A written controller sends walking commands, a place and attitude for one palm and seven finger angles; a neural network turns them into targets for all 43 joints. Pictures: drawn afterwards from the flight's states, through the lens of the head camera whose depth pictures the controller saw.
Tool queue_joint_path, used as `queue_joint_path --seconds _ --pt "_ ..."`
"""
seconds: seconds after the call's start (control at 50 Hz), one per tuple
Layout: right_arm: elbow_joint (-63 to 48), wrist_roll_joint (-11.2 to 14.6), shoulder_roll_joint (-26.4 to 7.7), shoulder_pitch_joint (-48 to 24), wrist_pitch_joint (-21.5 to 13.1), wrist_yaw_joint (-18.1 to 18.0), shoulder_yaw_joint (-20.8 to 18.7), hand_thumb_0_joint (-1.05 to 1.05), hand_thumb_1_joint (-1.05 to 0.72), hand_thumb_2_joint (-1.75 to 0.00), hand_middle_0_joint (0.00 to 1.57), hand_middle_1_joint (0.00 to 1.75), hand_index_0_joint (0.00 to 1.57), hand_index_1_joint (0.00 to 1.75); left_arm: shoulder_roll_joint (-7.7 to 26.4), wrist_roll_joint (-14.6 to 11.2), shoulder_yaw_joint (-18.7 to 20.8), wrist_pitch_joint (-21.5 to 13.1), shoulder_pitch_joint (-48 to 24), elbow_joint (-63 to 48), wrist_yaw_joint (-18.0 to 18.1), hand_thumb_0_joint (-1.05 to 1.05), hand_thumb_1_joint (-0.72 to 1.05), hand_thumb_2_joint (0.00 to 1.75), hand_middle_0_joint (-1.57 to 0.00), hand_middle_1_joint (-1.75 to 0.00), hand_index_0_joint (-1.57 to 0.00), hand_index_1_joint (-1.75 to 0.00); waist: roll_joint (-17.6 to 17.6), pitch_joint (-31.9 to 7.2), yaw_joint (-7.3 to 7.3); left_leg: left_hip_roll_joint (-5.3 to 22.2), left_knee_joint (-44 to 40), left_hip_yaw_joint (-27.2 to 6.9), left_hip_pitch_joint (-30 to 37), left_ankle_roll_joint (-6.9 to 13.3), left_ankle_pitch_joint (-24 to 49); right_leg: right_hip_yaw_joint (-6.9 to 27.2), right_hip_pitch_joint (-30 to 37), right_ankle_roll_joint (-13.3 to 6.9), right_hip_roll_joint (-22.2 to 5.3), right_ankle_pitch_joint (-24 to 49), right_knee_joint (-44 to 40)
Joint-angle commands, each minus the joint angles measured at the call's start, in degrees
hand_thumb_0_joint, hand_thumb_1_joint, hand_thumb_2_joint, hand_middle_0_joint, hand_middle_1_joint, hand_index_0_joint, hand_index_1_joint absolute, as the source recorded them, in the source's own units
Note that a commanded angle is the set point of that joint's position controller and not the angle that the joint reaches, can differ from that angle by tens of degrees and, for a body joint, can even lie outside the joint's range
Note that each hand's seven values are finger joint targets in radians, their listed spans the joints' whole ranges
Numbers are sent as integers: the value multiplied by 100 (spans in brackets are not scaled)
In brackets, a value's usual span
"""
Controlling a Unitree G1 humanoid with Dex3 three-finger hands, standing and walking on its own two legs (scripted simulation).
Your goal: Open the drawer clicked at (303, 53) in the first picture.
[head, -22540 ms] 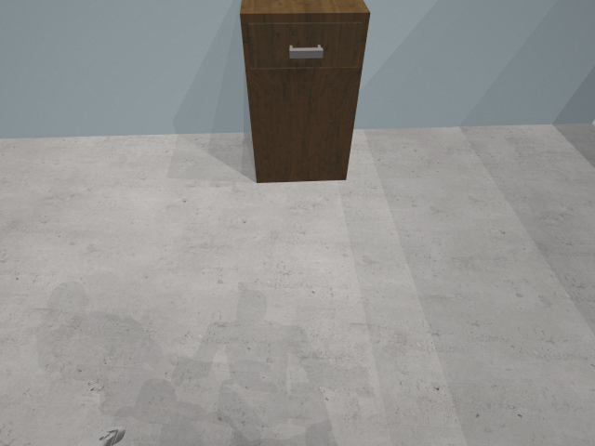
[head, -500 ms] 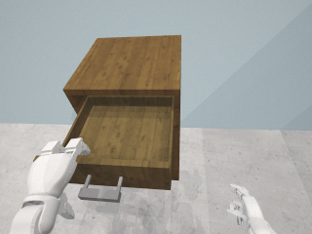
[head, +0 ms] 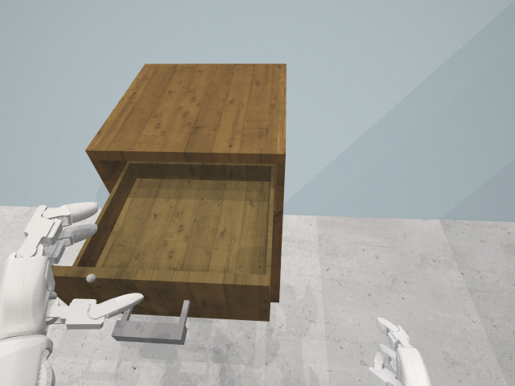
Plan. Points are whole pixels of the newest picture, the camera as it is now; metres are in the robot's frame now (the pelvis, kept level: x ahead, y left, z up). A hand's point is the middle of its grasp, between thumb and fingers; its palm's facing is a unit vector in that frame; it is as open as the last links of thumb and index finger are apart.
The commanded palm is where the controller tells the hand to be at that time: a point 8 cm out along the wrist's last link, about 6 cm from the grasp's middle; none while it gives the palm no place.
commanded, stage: draw the hand back to the body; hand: left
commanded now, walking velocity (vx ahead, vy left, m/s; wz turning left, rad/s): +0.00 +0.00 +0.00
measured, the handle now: (154, 318) +0.24 +0.23 -0.09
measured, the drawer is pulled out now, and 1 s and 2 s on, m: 0.30 0.30 0.30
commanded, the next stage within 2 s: step back with the hand held close in 0.62 s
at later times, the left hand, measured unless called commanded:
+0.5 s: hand (60, 293) +0.18 +0.24 +0.15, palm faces +0.41 -0.82 -0.41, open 8.0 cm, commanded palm +0.12 +0.28 +0.17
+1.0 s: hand (63, 302) +0.17 +0.24 +0.14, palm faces +0.29 -0.82 -0.49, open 7.4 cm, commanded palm +0.10 +0.29 +0.17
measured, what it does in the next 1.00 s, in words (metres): stands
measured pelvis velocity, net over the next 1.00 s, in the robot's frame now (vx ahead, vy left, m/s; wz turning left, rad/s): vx -0.03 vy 0.01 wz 0.02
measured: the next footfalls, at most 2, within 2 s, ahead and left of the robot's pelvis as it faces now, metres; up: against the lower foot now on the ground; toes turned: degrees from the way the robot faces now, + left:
right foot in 1.32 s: -0.04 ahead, -0.10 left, +0.00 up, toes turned +0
right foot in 1.80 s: -0.12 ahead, -0.13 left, +0.00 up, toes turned -1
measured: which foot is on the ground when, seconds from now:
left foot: down 0.00-1.00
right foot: down 0.00-1.00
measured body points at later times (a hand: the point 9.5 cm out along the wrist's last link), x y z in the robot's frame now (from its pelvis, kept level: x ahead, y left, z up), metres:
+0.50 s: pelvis -0.01 +0.00 +0.00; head -0.01 -0.02 +0.45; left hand +0.15 +0.28 +0.18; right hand +0.20 -0.20 -0.08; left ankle -0.06 +0.11 -0.74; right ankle +0.00 -0.10 -0.74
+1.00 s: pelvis -0.03 +0.01 +0.00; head +0.02 +0.00 +0.44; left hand +0.15 +0.28 +0.17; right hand +0.16 -0.23 -0.09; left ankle -0.06 +0.11 -0.74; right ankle +0.00 -0.10 -0.74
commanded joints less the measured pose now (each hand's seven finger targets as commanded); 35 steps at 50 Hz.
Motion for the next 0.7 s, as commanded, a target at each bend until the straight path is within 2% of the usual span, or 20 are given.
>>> queue_joint_path --seconds 0.0,0.06,0.1,0.14,0.16,0.2,0.26,0.3,0.36,0.4,0.42,0.44,0.46,0.48,0.52,0.54,0.6,0.64,0.66,0.68 --pt "-947 33 -554 -863 -330 11 -292 0 -90 -90 20 30 20 30 764 -59 672 -433 31 -1162 -5 0 20 60 -25 -75 -25 -75 -292 -677 97 214 -186 109 -501 15 2227 69 633 59 -292 1671 -183" --pt "-929 48 -545 -858 -336 5 -316 0 -90 -90 20 30 20 30 876 -57 808 -495 111 -1327 16 0 31 64 -24 -68 -24 -68 -77 -824 93 214 -164 109 -454 -13 2280 64 629 50 -308 1694 -152" --pt "-936 61 -534 -831 -329 -3 -322 0 -90 -90 20 30 20 30 936 -67 904 -509 202 -1434 38 0 37 68 -24 -64 -24 -64 -116 -988 107 216 -124 88 -418 -17 2471 58 701 50 -309 1840 -98" --pt "-927 64 -544 -887 -326 -20 -328 0 -90 -90 20 30 20 30 1010 -68 978 -501 116 -1539 52 0 44 70 -23 -59 -23 -59 62 -951 90 203 -104 110 -388 -28 2406 90 629 45 -314 1814 -158" --pt "-903 66 -514 -854 -321 -30 -318 0 -90 -90 20 30 20 30 993 -76 995 -503 126 -1466 70 0 48 72 -23 -57 -23 -57 -71 -866 75 208 -123 90 -432 -28 2359 51 595 54 -317 1787 -143" --pt "-910 81 -516 -863 -318 -33 -327 0 -90 -90 20 30 20 30 977 -93 1030 -502 191 -1448 79 0 55 75 -22 -52 -22 -52 -117 -851 86 212 -128 82 -452 -25 2301 37 574 60 -320 1727 -136" --pt "-874 97 -527 -867 -313 -41 -329 0 -90 -90 20 30 20 30 980 -83 1041 -499 110 -1465 78 0 65 80 -22 -46 -22 -46 106 -732 62 224 -127 93 -413 -37 2294 50 457 53 -323 1648 -180" --pt "-890 107 -528 -856 -307 -31 -326 0 -90 -90 20 30 20 30 954 -91 1045 -486 117 -1454 81 0 73 82 -21 -41 -21 -41 28 -689 71 236 -142 53 -442 -54 2358 8 442 58 -314 1628 -137" --pt "-868 116 -551 -895 -264 -22 -323 0 -90 -90 20 30 20 30 792 -109 896 -436 94 -1139 40 0 83 87 -21 -34 -21 -34 -230 -468 43 243 -198 18 -552 -35 2073 -7 330 65 -301 1397 -190" --pt "-905 113 -545 -928 -257 -27 -316 0 -90 -90 20 30 20 30 853 -114 941 -438 31 -1188 45 0 90 90 -20 -30 -20 -30 -171 -487 68 220 -227 18 -584 -18 1870 14 339 66 -308 1247 -202" --pt "-916 108 -545 -925 -262 -28 -316 0 -90 -90 20 30 20 30 888 -102 971 -457 37 -1215 51 0 90 90 -20 -30 -20 -30 -208 -547 79 217 -226 13 -580 -14 1895 20 379 63 -309 1270 -185" --pt "-914 113 -566 -958 -266 -26 -311 0 -90 -90 20 30 20 30 922 -93 964 -449 -28 -1303 45 0 90 90 -20 -30 -20 -30 -38 -542 78 213 -213 13 -555 -29 1890 48 352 44 -303 1239 -213" --pt "-910 99 -538 -930 -259 -28 -299 0 -90 -90 20 30 20 30 927 -107 978 -450 -7 -1269 53 0 90 90 -20 -30 -20 -30 -88 -573 82 210 -227 8 -550 -20 1861 38 378 48 -314 1235 -206" --pt "-944 98 -540 -918 -276 -21 -296 0 -90 -90 20 30 20 30 927 -101 962 -465 -25 -1426 53 0 90 90 -20 -30 -20 -30 25 -694 83 209 -211 2 -510 -27 1943 46 434 40 -319 1288 -173" --pt "-945 93 -523 -911 -286 -16 -282 0 -90 -90 20 30 20 30 962 -109 997 -461 9 -1457 64 0 90 90 -20 -30 -20 -30 0 -755 97 205 -211 -9 -505 -40 1932 40 464 43 -317 1273 -160" --pt "-920 96 -541 -937 -287 -15 -274 0 -90 -90 20 30 20 30 997 -99 1010 -448 -37 -1461 65 0 90 90 -20 -30 -20 -30 123 -658 90 203 -205 -19 -535 -56 1854 68 412 20 -305 1189 -209" --pt "-940 107 -517 -929 -294 -22 -268 0 -90 -90 20 30 20 30 959 -111 994 -435 -7 -1404 78 0 90 90 -20 -30 -20 -30 -6 -564 85 214 -248 -28 -590 -41 1700 41 372 32 -301 1060 -211" --pt "-926 102 -545 -951 -308 -25 -268 0 -90 -90 20 30 20 30 1006 -109 1032 -430 -64 -1467 80 0 90 90 -20 -30 -20 -30 100 -572 88 207 -219 -32 -594 -50 1751 66 387 18 -306 1110 -233" --pt "-914 101 -525 -936 -305 -31 -266 0 -90 -90 20 30 20 30 983 -119 1032 -427 -26 -1364 85 0 90 90 -20 -30 -20 -30 -52 -527 88 211 -232 -42 -613 -40 1710 46 367 30 -312 1091 -220" --pt "-913 107 -526 -932 -308 -25 -272 0 -90 -90 20 30 20 30 932 -114 1006 -428 39 -1321 82 0 90 90 -20 -30 -20 -30 -25 -526 90 217 -236 -40 -630 -42 1742 39 375 31 -315 1110 -193"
